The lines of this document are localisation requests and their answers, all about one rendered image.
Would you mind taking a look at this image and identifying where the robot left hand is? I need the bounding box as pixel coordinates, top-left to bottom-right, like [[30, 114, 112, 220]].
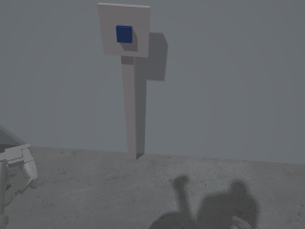
[[0, 143, 39, 214]]

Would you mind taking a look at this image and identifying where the panel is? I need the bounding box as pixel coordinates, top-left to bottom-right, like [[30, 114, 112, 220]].
[[97, 2, 151, 160]]

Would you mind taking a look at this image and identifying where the robot right hand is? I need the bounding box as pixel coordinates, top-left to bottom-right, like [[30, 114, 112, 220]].
[[232, 216, 252, 229]]

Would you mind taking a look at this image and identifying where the button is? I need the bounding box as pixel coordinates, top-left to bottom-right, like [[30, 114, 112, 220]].
[[115, 25, 132, 43]]

